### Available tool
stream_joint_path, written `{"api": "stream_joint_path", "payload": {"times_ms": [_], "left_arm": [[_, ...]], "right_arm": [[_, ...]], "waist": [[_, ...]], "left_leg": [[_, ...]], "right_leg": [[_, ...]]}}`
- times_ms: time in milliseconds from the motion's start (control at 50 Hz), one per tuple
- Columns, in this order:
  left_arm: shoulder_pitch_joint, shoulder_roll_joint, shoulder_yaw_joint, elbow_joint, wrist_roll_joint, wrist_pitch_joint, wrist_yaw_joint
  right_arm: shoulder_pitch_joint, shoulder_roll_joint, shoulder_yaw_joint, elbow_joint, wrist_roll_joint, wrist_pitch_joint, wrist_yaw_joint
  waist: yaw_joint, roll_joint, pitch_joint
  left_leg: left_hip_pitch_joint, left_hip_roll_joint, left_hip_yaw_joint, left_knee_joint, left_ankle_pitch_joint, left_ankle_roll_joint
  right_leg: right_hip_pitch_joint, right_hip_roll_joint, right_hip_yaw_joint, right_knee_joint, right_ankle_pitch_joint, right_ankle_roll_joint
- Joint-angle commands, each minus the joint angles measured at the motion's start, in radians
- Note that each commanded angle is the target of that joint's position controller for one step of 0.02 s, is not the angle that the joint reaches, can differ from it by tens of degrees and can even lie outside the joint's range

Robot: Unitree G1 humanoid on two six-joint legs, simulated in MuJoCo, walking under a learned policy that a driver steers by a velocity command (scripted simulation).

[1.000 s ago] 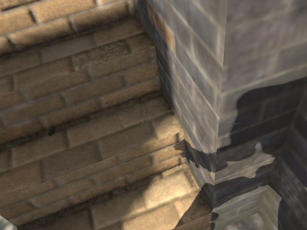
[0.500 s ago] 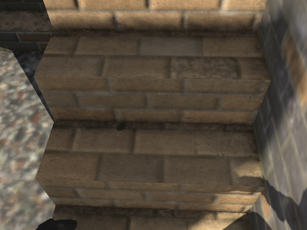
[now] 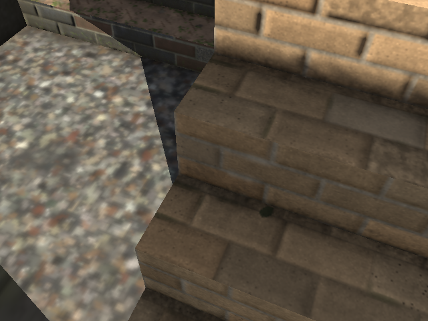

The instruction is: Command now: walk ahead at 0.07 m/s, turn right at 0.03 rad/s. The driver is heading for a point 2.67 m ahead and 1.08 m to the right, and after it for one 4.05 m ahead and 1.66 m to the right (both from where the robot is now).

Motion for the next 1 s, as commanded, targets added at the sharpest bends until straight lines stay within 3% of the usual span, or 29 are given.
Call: {"api": "stream_joint_path", "payload": {"times_ms": [20,60,80,100,120,140,160,180,200,220,240,260,300,320,340,400,440,500,640,800,960,1000], "left_arm": [[0.148,0.053,0.025,-0.015,-0.016,0.023,-0.004],[0.123,0.035,0.021,-0.035,-0.003,0.015,-0.006],[0.148,0.000,0.008,-0.031,0.008,0.008,-0.008],[0.110,-0.021,-0.003,-0.026,0.007,-0.003,-0.017],[0.043,-0.051,-0.016,-0.021,0.017,-0.015,-0.022],[0.040,-0.059,-0.021,-0.004,0.008,-0.024,-0.027],[0.095,-0.052,-0.014,0.038,0.002,-0.036,-0.029],[0.102,-0.040,-0.016,0.071,-0.004,-0.051,-0.041],[-0.008,0.016,-0.008,0.098,0.023,-0.058,-0.059],[0.031,0.004,0.000,0.073,0.031,-0.069,-0.063],[0.070,0.021,-0.003,0.122,0.044,-0.074,-0.062],[0.064,0.041,0.004,0.125,0.033,-0.069,-0.058],[0.079,0.021,0.000,0.131,0.042,-0.051,-0.046],[0.087,0.006,-0.002,0.155,0.063,-0.052,-0.052],[0.111,0.007,0.001,0.161,0.063,-0.057,-0.057],[0.054,-0.001,-0.009,0.159,0.063,-0.059,-0.057],[0.048,0.023,-0.005,0.176,0.065,-0.053,-0.042],[0.044,0.040,-0.006,0.185,0.062,-0.050,-0.034],[0.059,0.057,-0.013,0.216,0.052,-0.058,-0.051],[0.048,0.086,-0.017,0.248,0.044,-0.061,-0.058],[0.044,0.104,-0.027,0.270,0.046,-0.070,-0.069],[0.032,0.094,-0.035,0.265,0.045,-0.075,-0.079]], "right_arm": [[-0.118,-0.066,-0.015,-0.029,-0.023,-0.042,-0.012],[-0.178,-0.065,-0.013,-0.040,-0.038,-0.030,-0.034],[-0.280,-0.068,-0.015,-0.073,-0.032,-0.013,-0.039],[-0.300,-0.056,-0.011,-0.087,-0.026,-0.004,-0.037],[-0.276,-0.052,-0.008,-0.090,-0.023,-0.001,-0.037],[-0.229,-0.054,-0.008,-0.083,-0.015,0.000,-0.039],[-0.128,-0.040,-0.004,-0.056,-0.008,0.006,-0.042],[-0.086,-0.026,-0.001,-0.045,0.022,0.009,-0.038],[0.106,-0.025,-0.007,-0.005,0.029,0.003,-0.028],[0.030,-0.109,-0.022,0.004,0.027,-0.003,-0.024],[0.055,-0.079,-0.025,-0.013,0.008,-0.014,-0.005],[0.061,-0.063,-0.027,-0.004,-0.009,-0.020,0.010],[-0.070,-0.039,-0.024,-0.032,-0.005,-0.026,0.030],[-0.096,-0.009,-0.019,-0.037,0.005,-0.010,0.022],[-0.123,-0.033,-0.027,-0.037,0.011,0.004,0.014],[-0.111,-0.038,-0.033,-0.030,-0.002,0.014,0.001],[-0.067,-0.031,-0.030,-0.008,-0.002,-0.003,-0.006],[-0.046,-0.056,-0.034,0.008,-0.001,-0.029,-0.006],[0.023,-0.092,-0.033,0.028,0.000,-0.048,-0.003],[0.068,-0.114,-0.022,0.023,-0.003,-0.032,-0.018],[0.057,-0.131,-0.015,0.001,-0.001,-0.025,-0.016],[0.041,-0.126,-0.016,-0.017,0.002,-0.008,-0.008]], "waist": [[0.061,0.093,-0.038],[0.082,0.094,-0.059],[0.128,0.113,-0.089],[0.105,0.158,-0.089],[0.053,0.226,-0.092],[0.021,0.258,-0.104],[-0.006,0.253,-0.129],[-0.021,0.202,-0.101],[-0.141,-0.013,-0.080],[-0.031,0.059,-0.115],[-0.070,-0.050,-0.178],[-0.063,-0.067,-0.173],[-0.008,-0.041,-0.149],[-0.008,-0.080,-0.117],[0.017,-0.062,-0.067],[0.002,-0.054,0.031],[0.003,-0.039,0.057],[0.010,0.001,0.058],[0.007,0.023,-0.004],[-0.004,0.015,-0.041],[0.002,0.020,-0.035],[-0.006,0.020,-0.038]], "left_leg": [[0.067,0.260,-0.096,-0.192,0.634,0.202],[0.079,0.226,-0.016,-0.186,0.692,0.197],[0.024,0.171,0.086,-0.193,0.714,0.150],[0.032,0.133,0.129,-0.204,0.691,0.131],[0.088,0.170,0.089,-0.221,0.812,0.150],[0.177,0.214,0.015,-0.212,0.867,0.168],[0.279,0.239,-0.046,-0.183,0.832,0.160],[0.358,0.208,-0.057,-0.130,0.685,0.121],[0.380,0.151,-0.098,-0.187,0.641,0.062],[0.420,0.163,-0.076,-0.133,0.411,0.029],[0.319,0.152,-0.082,-0.171,0.169,-0.006],[0.234,0.145,-0.099,-0.205,0.028,-0.043],[0.146,0.133,-0.090,-0.207,-0.013,-0.071],[0.186,0.139,-0.090,-0.231,0.006,-0.075],[0.181,0.133,-0.079,-0.210,0.000,-0.079],[0.159,0.136,-0.087,-0.223,-0.004,-0.082],[0.156,0.135,-0.097,-0.238,-0.010,-0.097],[0.140,0.140,-0.106,-0.250,0.009,-0.107],[0.163,0.143,-0.110,-0.248,0.057,-0.106],[0.202,0.144,-0.118,-0.233,0.136,-0.099],[0.206,0.143,-0.120,-0.224,0.209,-0.081],[0.202,0.145,-0.114,-0.218,0.209,-0.060]], "right_leg": [[0.049,0.013,0.109,-0.018,0.100,0.011],[0.163,-0.010,0.075,-0.343,0.178,0.025],[0.349,-0.060,0.027,-0.701,0.240,0.025],[0.436,-0.069,-0.020,-1.003,0.325,0.039],[0.453,-0.064,-0.048,-1.119,0.368,0.045],[0.450,-0.092,-0.015,-1.297,0.334,0.033],[0.468,-0.092,-0.024,-1.527,0.414,0.016],[0.443,-0.066,-0.055,-1.792,0.561,0.000],[0.421,-0.034,-0.004,-1.733,0.593,-0.033],[0.453,-0.088,0.043,-1.845,0.645,-0.055],[0.624,-0.181,0.108,-1.774,0.959,-0.062],[0.707,-0.224,0.131,-1.720,1.069,-0.082],[0.717,-0.235,0.125,-1.709,0.970,-0.108],[0.594,-0.213,0.115,-1.728,0.722,-0.120],[0.552,-0.182,0.104,-1.776,0.533,-0.114],[0.465,-0.165,0.118,-1.837,0.282,-0.098],[0.448,-0.170,0.132,-1.866,0.226,-0.093],[0.480,-0.171,0.137,-1.862,0.271,-0.094],[0.545,-0.166,0.122,-1.841,0.475,-0.105],[0.563,-0.171,0.121,-1.818,0.628,-0.095],[0.551,-0.164,0.100,-1.816,0.600,-0.086],[0.548,-0.166,0.101,-1.807,0.588,-0.089]]}}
